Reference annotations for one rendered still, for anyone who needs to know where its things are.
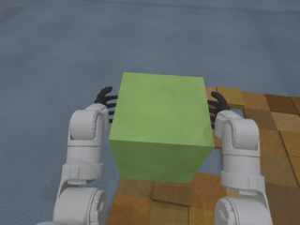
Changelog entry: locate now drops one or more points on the left robot upper arm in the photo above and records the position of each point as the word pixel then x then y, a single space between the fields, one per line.
pixel 80 206

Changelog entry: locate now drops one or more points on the robot right hand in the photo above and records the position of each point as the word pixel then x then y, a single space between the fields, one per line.
pixel 221 105

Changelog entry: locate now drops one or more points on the carton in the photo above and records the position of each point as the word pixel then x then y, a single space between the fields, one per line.
pixel 161 128

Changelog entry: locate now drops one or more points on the left robot forearm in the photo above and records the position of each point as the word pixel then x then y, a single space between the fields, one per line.
pixel 84 153

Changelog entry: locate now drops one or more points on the robot left hand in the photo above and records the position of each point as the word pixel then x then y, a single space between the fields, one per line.
pixel 101 99

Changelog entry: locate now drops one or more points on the right robot upper arm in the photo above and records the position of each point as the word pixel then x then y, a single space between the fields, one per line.
pixel 241 211

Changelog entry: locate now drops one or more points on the right robot forearm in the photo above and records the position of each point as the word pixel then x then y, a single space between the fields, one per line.
pixel 241 156

